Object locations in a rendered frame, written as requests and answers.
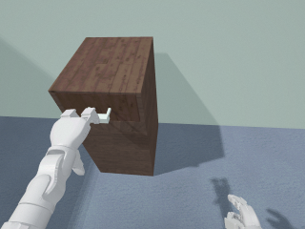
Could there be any cabinet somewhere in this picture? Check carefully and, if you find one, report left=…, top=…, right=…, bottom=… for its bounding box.
left=48, top=36, right=159, bottom=177

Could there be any handle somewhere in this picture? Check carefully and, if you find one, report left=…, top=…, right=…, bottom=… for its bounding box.
left=88, top=107, right=112, bottom=124

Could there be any right robot hand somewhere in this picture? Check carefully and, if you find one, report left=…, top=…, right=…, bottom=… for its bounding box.
left=224, top=194, right=261, bottom=229

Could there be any left robot hand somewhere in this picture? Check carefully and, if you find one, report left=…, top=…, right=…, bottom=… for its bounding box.
left=50, top=108, right=100, bottom=176

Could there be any robot left forearm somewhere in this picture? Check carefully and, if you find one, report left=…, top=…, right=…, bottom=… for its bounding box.
left=1, top=145, right=76, bottom=229

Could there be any drawer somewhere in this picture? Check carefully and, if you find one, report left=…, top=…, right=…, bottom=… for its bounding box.
left=55, top=93, right=140, bottom=122

